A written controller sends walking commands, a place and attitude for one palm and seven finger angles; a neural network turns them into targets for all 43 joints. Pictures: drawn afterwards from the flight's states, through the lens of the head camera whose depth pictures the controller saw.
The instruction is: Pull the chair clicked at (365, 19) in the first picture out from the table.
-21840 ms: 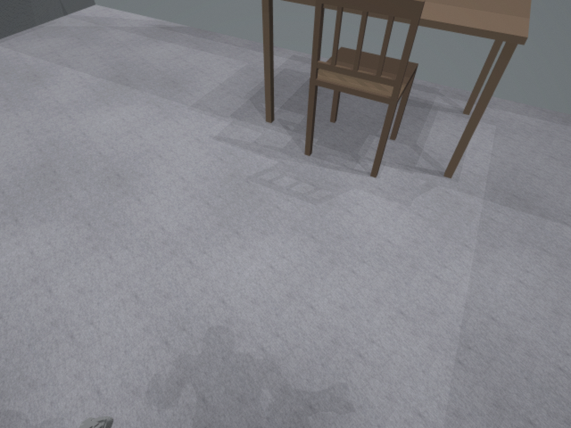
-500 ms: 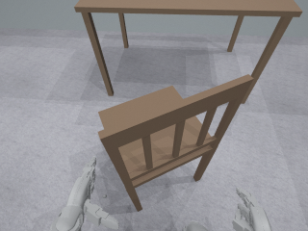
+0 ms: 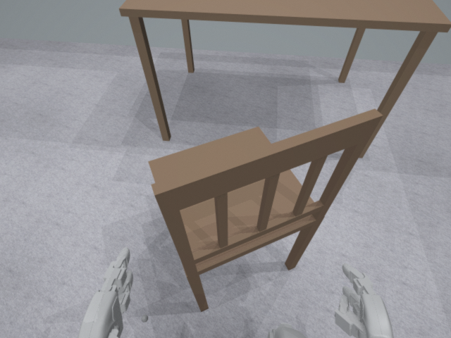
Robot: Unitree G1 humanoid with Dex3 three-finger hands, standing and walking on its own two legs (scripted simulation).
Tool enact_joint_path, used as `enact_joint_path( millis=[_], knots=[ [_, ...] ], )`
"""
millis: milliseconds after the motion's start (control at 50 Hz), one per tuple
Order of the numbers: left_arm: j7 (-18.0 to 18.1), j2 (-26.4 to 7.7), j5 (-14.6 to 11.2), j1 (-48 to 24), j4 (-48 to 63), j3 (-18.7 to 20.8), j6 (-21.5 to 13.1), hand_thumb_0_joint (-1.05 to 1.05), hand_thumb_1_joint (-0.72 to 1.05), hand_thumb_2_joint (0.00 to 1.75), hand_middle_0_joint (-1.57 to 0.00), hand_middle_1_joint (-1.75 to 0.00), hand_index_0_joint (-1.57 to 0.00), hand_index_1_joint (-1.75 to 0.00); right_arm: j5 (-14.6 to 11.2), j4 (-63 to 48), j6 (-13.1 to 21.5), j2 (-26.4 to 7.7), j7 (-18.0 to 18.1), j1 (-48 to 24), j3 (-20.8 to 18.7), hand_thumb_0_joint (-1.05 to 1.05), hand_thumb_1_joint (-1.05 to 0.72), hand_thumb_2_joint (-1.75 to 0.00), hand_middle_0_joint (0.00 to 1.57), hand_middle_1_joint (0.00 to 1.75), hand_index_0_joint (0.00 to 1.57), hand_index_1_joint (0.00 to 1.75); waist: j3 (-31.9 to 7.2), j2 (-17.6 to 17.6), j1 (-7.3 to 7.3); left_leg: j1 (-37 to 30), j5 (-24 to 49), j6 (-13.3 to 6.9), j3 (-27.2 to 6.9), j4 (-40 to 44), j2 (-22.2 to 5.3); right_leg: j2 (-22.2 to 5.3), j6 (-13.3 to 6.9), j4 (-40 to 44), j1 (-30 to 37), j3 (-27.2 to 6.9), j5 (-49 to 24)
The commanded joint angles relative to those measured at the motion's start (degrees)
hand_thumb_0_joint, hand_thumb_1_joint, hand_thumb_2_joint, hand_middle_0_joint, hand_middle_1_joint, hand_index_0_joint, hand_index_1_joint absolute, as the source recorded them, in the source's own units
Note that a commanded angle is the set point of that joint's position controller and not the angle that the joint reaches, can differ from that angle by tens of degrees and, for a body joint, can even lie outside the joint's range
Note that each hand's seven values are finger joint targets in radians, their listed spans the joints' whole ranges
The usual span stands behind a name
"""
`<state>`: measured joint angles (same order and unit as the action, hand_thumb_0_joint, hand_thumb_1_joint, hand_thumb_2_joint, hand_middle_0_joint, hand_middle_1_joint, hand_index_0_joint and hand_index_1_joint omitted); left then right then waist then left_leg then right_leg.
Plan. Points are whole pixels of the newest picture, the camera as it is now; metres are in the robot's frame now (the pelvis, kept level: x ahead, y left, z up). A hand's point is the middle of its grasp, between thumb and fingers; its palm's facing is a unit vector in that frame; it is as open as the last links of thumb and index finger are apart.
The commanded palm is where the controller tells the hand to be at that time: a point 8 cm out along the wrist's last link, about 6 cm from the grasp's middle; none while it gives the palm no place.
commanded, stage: draw the hand back to the body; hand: left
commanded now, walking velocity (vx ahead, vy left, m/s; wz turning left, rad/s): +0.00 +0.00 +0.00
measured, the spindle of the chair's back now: (266, 203) +0.40 -0.07 -0.05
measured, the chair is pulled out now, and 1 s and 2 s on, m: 0.61 0.61 0.61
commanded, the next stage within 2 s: step back with the hand held close in 1.48 s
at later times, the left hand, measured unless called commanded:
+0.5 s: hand (90, 284) +0.19 +0.19 +0.10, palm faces +0.11 -0.95 -0.29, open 16.9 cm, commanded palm +0.14 +0.24 +0.12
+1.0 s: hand (20, 222) +0.22 +0.24 +0.20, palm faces +0.40 -0.81 -0.44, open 10.8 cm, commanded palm +0.18 +0.29 +0.22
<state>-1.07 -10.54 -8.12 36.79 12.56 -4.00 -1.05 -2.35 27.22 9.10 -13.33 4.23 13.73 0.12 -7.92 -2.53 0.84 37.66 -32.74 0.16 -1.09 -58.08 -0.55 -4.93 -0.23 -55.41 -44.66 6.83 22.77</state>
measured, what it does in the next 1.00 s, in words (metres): rises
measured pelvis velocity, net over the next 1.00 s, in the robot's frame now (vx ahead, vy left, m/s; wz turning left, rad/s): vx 0.03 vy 0.00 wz -0.04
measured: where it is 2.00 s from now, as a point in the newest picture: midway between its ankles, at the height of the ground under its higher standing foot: outside the picture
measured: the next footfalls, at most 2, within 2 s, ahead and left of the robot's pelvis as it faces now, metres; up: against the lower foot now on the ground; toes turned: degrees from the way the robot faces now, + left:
none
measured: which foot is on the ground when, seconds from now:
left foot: down 0.00-1.00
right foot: down 0.00-1.00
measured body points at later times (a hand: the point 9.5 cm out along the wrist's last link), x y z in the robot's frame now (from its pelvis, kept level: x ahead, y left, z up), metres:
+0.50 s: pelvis +0.00 +0.00 +0.02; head +0.03 -0.03 +0.47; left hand +0.17 +0.24 +0.12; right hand +0.18 -0.24 -0.06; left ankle -0.04 +0.12 -0.68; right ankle +0.04 -0.12 -0.68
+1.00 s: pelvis +0.03 +0.00 +0.06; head +0.02 -0.04 +0.51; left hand +0.20 +0.28 +0.22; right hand +0.22 -0.23 -0.02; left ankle -0.04 +0.12 -0.68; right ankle +0.04 -0.12 -0.68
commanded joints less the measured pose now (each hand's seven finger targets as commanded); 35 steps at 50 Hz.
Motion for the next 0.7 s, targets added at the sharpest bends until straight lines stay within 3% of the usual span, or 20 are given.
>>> enact_joint_path(
  millis=[0, 80, 100, 140, 220, 300, 380, 400, 420, 460, 540, 620, 640, 680],
  knots=[
    [-2.8, -4.7, -3.2, -0.6, 16.2, 6.2, -15.5, 0.00, -0.55, 0.20, 0.00, 0.00, 0.00, 0.00, -0.8, -6.4, 5.2, -5.7, -0.4, -2.7, -3.5, 0.00, -0.90, -0.90, 0.20, 0.30, 0.20, 0.30, -8.7, -0.4, 0.56, 2.3, 19.9, 0.6, -0.8, 7.1, 1.3, 2.8, -1.3, 4.4, 11.5, -1.8, -11.2],
    [-7.8, -5.3, -3.7, -2.5, 11.9, 7.0, -24.3, 0.00, -0.55, 0.20, 0.00, 0.00, 0.00, 0.00, -1.0, -5.0, 5.5, -5.6, -2.1, -5.3, -4.1, 0.00, -0.90, -0.90, 0.20, 0.30, 0.20, 0.30, -6.5, 2.2, 0.93, 7.7, 15.1, 0.6, -0.8, 4.5, 1.0, 2.7, -1.2, 2.9, 8.3, -3.2, -6.0],
    [-9.3, -6.6, -4.1, -1.9, 10.8, 8.7, -25.3, 0.00, -0.55, 0.20, 0.00, 0.00, 0.00, 0.00, -1.2, -5.2, 5.3, -5.8, -2.4, -5.7, -4.3, 0.00, -0.90, -0.90, 0.20, 0.30, 0.20, 0.30, -6.8, 2.1, 0.69, 8.4, 13.5, 0.5, -0.6, 4.4, 1.0, 2.5, -1.2, 3.3, 8.6, -3.7, -4.1],
    [-11.2, -8.2, -4.9, 1.6, 9.9, 11.3, -22.8, 0.00, -0.55, 0.20, 0.00, 0.00, 0.00, 0.00, -1.8, -6.9, 4.4, -6.1, -2.6, -7.2, -4.4, 0.00, -0.90, -0.90, 0.20, 0.30, 0.20, 0.30, -8.2, 1.0, -0.91, 7.4, 12.4, 0.3, -0.3, 6.7, 1.1, 2.3, -1.3, 5.2, 12.5, -4.3, -2.2],
    [-11.1, -10.0, -8.1, 0.6, 17.9, 14.9, -17.2, 0.00, -0.55, 0.20, 0.00, 0.00, 0.00, 0.00, -2.6, -9.0, 3.5, -5.8, -1.4, -7.1, -3.7, 0.00, -0.90, -0.90, 0.20, 0.30, 0.20, 0.30, -9.9, 1.9, -1.00, 4.7, 12.3, -0.2, -0.3, 9.6, 1.2, 2.1, -0.6, 8.3, 16.8, -4.1, -1.6],
    [-10.1, -10.1, -9.4, -1.7, 19.3, 16.2, -16.9, 0.00, -0.51, 0.22, -0.01, -0.01, -0.01, -0.01, -2.6, -7.1, 4.8, -5.5, -0.6, -5.9, -3.3, 0.00, -0.90, -0.90, 0.20, 0.30, 0.20, 0.30, -6.9, 3.7, 0.17, 2.3, 14.1, -0.2, -0.7, 10.9, 0.9, 2.6, -0.2, 10.6, 17.3, -3.5, -4.3],
    [-11.3, -11.2, -9.4, -1.9, 17.3, 17.5, -16.3, 0.00, -0.37, 0.29, -0.02, -0.04, -0.02, -0.04, -2.7, -5.6, 6.8, -6.0, -0.5, -5.6, -3.0, 0.00, -0.90, -0.90, 0.20, 0.30, 0.20, 0.30, -6.1, 1.7, 0.20, -0.9, 15.3, -0.1, -0.7, 12.9, 0.9, 2.5, -0.2, 12.5, 18.9, -3.2, -5.9],
    [-1.3, -19.5, 0.1, 5.0, 17.2, 21.7, -10.9, 0.00, -0.33, 0.31, -0.03, -0.05, -0.03, -0.05, -1.4, -6.7, 3.9, -5.3, 0.8, -4.5, -4.2, 0.00, -0.90, -0.90, 0.20, 0.30, 0.20, 0.30, -8.3, -1.9, -4.71, -4.8, 15.6, 0.7, 0.1, 16.8, -0.6, 0.9, -1.4, 14.2, 24.9, -6.4, -6.6],
    [2.6, -12.8, 1.3, 4.7, 21.9, 16.5, -8.4, 0.00, -0.30, 0.32, -0.04, -0.05, -0.04, -0.05, -1.0, -8.1, 3.2, -4.5, 1.0, -4.0, -3.3, 0.00, -0.90, -0.90, 0.20, 0.30, 0.20, 0.30, -4.5, -2.3, -2.46, -5.8, 14.9, 0.8, 0.3, 18.4, -0.2, 0.6, -1.1, 15.5, 24.8, -4.9, -7.5],
    [7.1, -12.0, 3.1, 4.5, 20.2, 16.1, -5.1, 0.00, -0.22, 0.36, -0.04, -0.07, -0.04, -0.07, -0.8, -6.8, 1.4, -4.5, 1.5, -4.6, -3.3, 0.00, -0.90, -0.90, 0.20, 0.30, 0.20, 0.30, -1.7, 1.0, -2.16, -7.4, 15.9, 0.5, 0.3, 19.7, -0.6, 1.2, -1.1, 17.4, 26.4, -4.4, -8.5],
    [10.8, -14.9, 4.6, -1.1, 22.3, 17.1, -3.6, 0.00, -0.08, 0.43, -0.07, -0.10, -0.07, -0.10, -0.3, -5.6, 0.7, -5.3, 2.5, -6.1, -2.7, 0.00, -0.90, -0.90, 0.20, 0.30, 0.20, 0.30, 1.6, 1.4, -2.06, -13.4, 18.2, -0.1, 0.2, 23.6, -0.8, 1.3, -1.0, 21.8, 30.2, -4.3, -11.2],
    [11.8, -15.1, 5.4, -4.6, 21.3, 18.0, -3.8, 0.00, 0.07, 0.50, -0.08, -0.13, -0.08, -0.13, 0.1, -4.0, 1.6, -5.5, 2.5, -6.3, -2.2, 0.00, -0.90, -0.90, 0.20, 0.30, 0.20, 0.30, 3.8, 0.8, -2.31, -19.3, 21.8, -0.4, 0.1, 28.0, -0.8, 1.4, -0.9, 24.4, 33.1, -3.8, -14.5],
    [12.0, -16.5, 5.4, -5.7, 21.4, 19.4, -3.8, 0.00, 0.10, 0.51, -0.09, -0.14, -0.09, -0.14, 0.2, -3.4, 1.8, -5.7, 2.4, -6.8, -2.2, 0.00, -0.90, -0.90, 0.20, 0.30, 0.20, 0.30, 3.9, 1.0, -2.64, -19.9, 22.6, -0.3, -0.1, 28.9, -0.7, 1.5, -1.1, 25.2, 34.6, -3.9, -15.3],
    [11.9, -15.1, 5.6, -5.5, 20.8, 19.1, -4.2, 0.00, 0.17, 0.55, -0.10, -0.15, -0.10, -0.15, 0.3, -2.8, 2.1, -5.5, 2.0, -7.1, -2.0, 0.00, -0.90, -0.90, 0.20, 0.30, 0.20, 0.30, 4.8, 0.2, -2.77, -22.1, 24.7, -0.3, 0.2, 30.7, -0.9, 1.8, -1.0, 25.9, 35.5, -3.7, -16.9]
  ],
)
